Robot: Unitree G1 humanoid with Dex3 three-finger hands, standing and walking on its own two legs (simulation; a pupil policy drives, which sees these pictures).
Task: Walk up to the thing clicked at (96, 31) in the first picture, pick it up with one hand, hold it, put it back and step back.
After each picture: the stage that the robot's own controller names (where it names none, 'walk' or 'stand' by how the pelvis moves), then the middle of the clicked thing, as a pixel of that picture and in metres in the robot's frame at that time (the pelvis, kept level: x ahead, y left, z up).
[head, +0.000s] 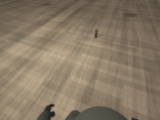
stand; (96, 33) +2.00 -0.04 -0.65
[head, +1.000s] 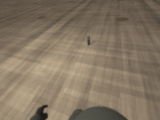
walk; (88, 40) +1.86 +0.27 -0.63
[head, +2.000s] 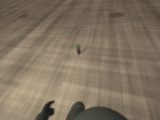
walk; (78, 49) +1.28 +0.40 -0.65
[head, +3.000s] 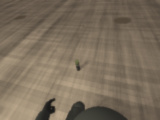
walk; (77, 65) +0.85 +0.30 -0.65
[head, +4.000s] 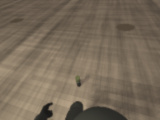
walk; (78, 81) +0.57 +0.23 -0.65
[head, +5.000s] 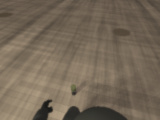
stand; (73, 90) +0.43 +0.20 -0.64
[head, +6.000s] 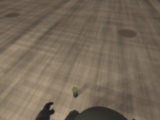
stand; (75, 92) +0.40 +0.18 -0.66
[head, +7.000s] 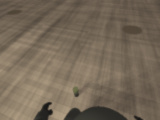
stand; (76, 92) +0.36 +0.19 -0.64
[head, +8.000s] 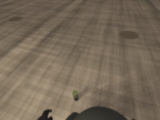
stand; (75, 96) +0.36 +0.20 -0.66
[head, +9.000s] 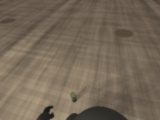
stand; (73, 97) +0.34 +0.21 -0.66
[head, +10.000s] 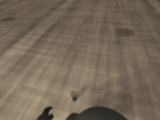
stand; (73, 96) +0.35 +0.21 -0.66
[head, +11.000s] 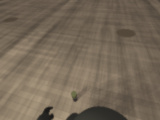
stand; (74, 96) +0.35 +0.21 -0.66
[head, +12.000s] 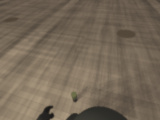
stand; (74, 97) +0.34 +0.20 -0.66
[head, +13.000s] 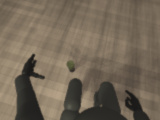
go down; (71, 67) +0.42 +0.19 -0.40
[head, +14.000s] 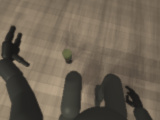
go down; (68, 57) +0.45 +0.21 -0.28
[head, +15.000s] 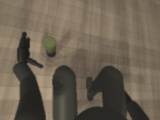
close in; (50, 48) +0.45 +0.24 -0.18
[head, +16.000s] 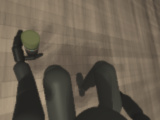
close; (31, 46) +0.44 +0.27 -0.16
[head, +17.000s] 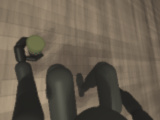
lift; (35, 48) +0.41 +0.26 -0.17
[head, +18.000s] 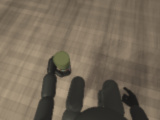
lift; (64, 66) +0.33 +0.20 +0.00
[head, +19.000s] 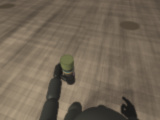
hold; (69, 72) +0.31 +0.17 +0.04
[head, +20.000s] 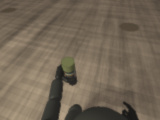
hold; (70, 73) +0.31 +0.16 +0.04
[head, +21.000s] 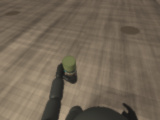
crouch; (71, 72) +0.31 +0.16 +0.06
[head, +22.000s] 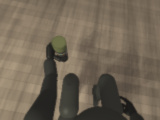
crouch; (61, 51) +0.44 +0.19 -0.05
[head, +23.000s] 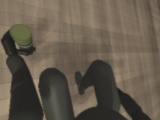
lower; (25, 43) +0.46 +0.27 -0.17
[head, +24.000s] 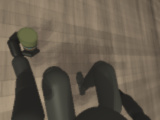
lower; (30, 45) +0.44 +0.27 -0.17
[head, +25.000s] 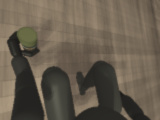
lower; (29, 45) +0.44 +0.27 -0.17
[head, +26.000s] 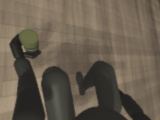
lower; (31, 46) +0.44 +0.26 -0.17
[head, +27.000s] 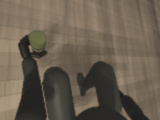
loosen; (38, 47) +0.44 +0.24 -0.16
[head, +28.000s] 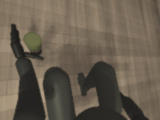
withdraw; (35, 47) +0.44 +0.26 -0.17
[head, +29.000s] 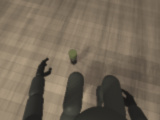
walk; (73, 58) +0.48 +0.19 -0.30
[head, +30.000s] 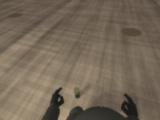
stand; (77, 93) +0.39 +0.16 -0.59
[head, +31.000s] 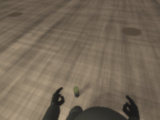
stand; (76, 92) +0.40 +0.17 -0.60
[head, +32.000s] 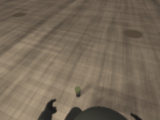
stand; (78, 92) +0.40 +0.16 -0.63
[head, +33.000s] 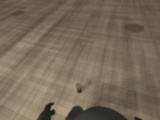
walk; (79, 88) +0.42 +0.17 -0.65
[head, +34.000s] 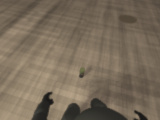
walk; (81, 73) +0.59 +0.08 -0.64
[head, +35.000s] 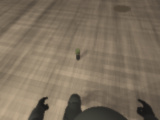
walk; (77, 54) +0.89 +0.27 -0.61
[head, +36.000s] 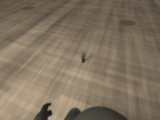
stand; (83, 57) +1.05 +0.18 -0.64
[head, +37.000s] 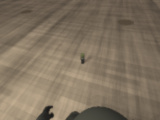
stand; (82, 58) +1.04 +0.20 -0.66
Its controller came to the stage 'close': yes
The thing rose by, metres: 0.69
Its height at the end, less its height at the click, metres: +0.00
